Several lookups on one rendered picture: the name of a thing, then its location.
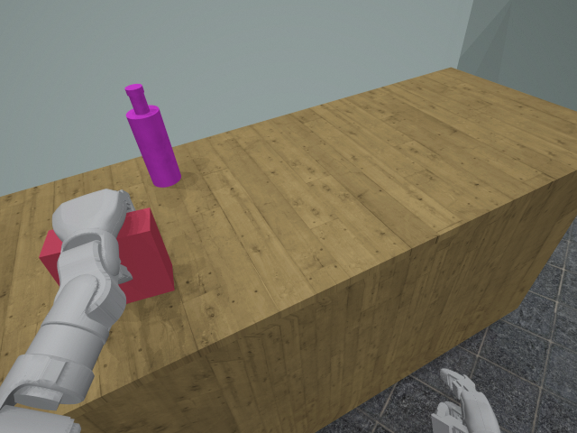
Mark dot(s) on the left robot forearm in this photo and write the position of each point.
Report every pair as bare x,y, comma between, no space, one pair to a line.
57,367

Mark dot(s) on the right robot hand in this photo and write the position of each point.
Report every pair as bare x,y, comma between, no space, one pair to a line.
474,414

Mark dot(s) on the robot left upper arm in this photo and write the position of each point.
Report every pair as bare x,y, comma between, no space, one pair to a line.
20,420

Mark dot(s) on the left robot hand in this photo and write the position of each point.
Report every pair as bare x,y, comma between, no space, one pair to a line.
104,209

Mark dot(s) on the sponge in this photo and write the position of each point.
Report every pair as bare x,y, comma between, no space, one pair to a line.
141,250

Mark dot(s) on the table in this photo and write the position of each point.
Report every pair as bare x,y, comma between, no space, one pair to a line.
318,257

